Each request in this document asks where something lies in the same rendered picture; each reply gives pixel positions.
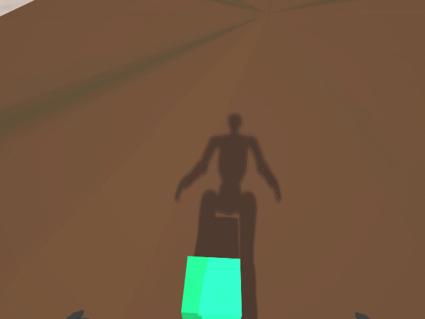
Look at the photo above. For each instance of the carton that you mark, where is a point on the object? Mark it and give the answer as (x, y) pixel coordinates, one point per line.
(212, 289)

